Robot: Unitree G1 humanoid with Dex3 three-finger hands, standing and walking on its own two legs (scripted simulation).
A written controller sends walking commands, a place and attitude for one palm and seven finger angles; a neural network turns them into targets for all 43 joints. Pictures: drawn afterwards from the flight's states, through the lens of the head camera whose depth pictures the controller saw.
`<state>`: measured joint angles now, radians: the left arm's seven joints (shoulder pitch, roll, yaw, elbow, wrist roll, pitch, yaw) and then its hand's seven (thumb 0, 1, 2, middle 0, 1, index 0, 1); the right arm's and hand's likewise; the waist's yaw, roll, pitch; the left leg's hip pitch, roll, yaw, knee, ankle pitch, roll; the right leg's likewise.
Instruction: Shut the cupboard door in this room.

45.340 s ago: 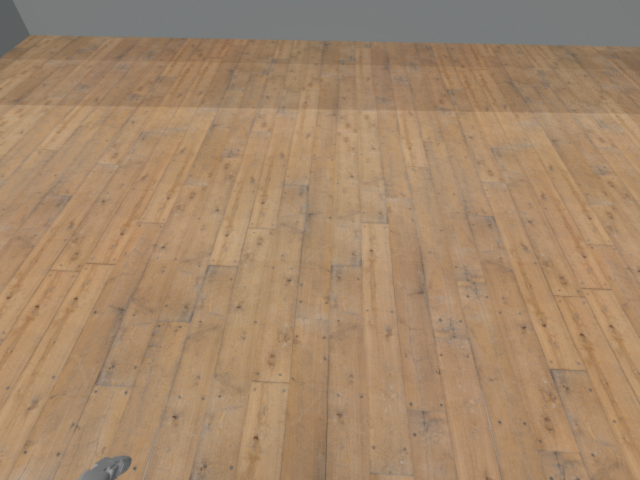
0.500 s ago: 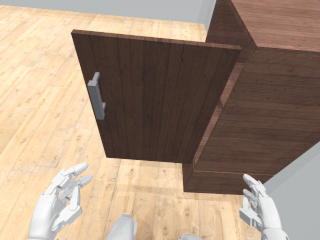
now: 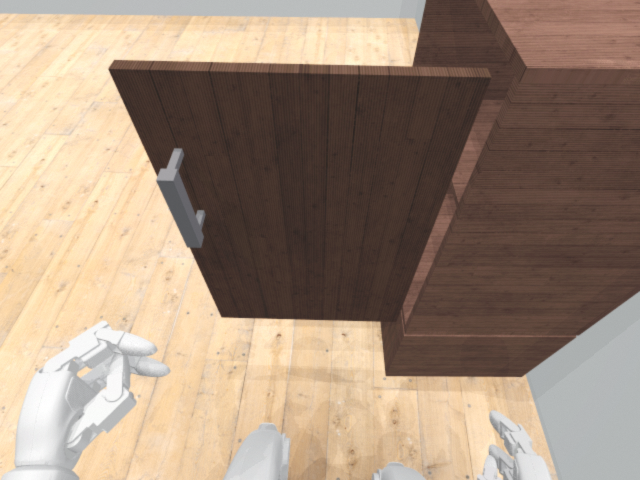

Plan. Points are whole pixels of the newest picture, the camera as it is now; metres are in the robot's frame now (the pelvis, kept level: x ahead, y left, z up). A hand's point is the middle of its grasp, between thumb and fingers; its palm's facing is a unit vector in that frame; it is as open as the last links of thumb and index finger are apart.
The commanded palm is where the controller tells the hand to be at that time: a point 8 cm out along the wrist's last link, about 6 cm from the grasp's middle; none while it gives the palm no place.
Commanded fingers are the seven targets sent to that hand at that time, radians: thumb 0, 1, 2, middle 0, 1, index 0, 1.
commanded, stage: raise the hand and make a fist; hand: left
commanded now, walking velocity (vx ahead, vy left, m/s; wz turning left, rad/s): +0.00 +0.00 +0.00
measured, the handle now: (186, 200) +0.44 +0.22 +0.08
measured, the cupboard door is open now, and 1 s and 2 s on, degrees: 89 89 89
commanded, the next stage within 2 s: bring the fist close to the handle in 1.02 s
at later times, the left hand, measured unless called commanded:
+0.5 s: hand (136, 401) +0.19 +0.20 +0.07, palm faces +0.03 -1.00 -0.04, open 3.1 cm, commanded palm +0.17 +0.26 +0.08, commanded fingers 0.00 0.90 0.90 -1.30 -1.50 -1.30 -1.50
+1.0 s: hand (147, 360) +0.22 +0.19 +0.10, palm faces +0.09 -0.99 -0.06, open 3.1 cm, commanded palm +0.19 +0.24 +0.09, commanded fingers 0.00 0.90 0.90 -1.30 -1.50 -1.30 -1.50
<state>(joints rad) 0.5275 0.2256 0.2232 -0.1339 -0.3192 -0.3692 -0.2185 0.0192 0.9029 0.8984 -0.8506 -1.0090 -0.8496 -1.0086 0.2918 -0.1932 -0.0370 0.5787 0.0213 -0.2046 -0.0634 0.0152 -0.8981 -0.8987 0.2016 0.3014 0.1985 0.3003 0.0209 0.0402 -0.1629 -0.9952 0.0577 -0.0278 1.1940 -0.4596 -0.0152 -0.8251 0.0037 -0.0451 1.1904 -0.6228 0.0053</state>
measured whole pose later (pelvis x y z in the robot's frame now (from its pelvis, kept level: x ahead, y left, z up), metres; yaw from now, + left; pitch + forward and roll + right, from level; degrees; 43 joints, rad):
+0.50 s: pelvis -0.02 +0.02 +0.01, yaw +1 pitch +11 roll -4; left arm 0.42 0.25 0.10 -0.10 -0.23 -0.29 -0.18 0.01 0.90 0.90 -1.27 -1.46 -1.27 -1.46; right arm 0.22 -0.20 0.05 0.47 0.02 -0.17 -0.05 0.01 -0.90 -0.90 0.20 0.30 0.20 0.30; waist 0.01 0.04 -0.14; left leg -0.93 0.04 -0.05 1.14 -0.41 0.01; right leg -0.74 -0.01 -0.07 1.11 -0.56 0.02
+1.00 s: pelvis +0.00 -0.01 +0.01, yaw +1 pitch +12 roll -3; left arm 0.38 0.24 0.16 -0.08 -0.28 -0.41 -0.17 0.02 0.90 0.90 -1.30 -1.50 -1.30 -1.50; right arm 0.26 -0.24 0.00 0.54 0.02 -0.19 -0.05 0.01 -0.90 -0.90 0.20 0.30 0.20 0.30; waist 0.01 0.04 -0.14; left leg -0.92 0.06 -0.05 1.14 -0.43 -0.02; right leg -0.74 0.01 -0.06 1.13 -0.60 -0.01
